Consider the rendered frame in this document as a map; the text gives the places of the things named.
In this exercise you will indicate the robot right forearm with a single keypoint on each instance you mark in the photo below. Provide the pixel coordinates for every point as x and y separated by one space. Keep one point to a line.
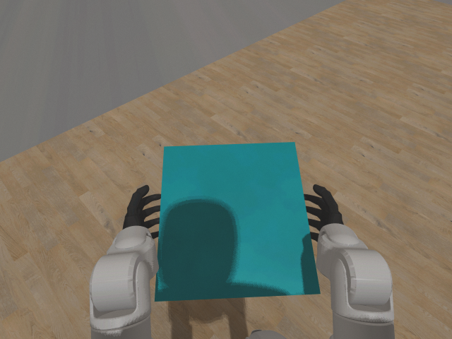
361 285

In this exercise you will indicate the carton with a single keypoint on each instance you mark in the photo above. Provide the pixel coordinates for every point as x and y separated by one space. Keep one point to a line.
233 223

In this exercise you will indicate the right robot hand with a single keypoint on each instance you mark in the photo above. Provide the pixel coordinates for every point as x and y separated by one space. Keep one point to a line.
328 213

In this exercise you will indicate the robot left forearm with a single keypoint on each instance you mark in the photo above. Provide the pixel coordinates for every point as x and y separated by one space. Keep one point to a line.
119 287

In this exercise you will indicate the left robot hand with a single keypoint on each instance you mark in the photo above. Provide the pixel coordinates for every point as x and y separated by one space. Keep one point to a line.
136 215

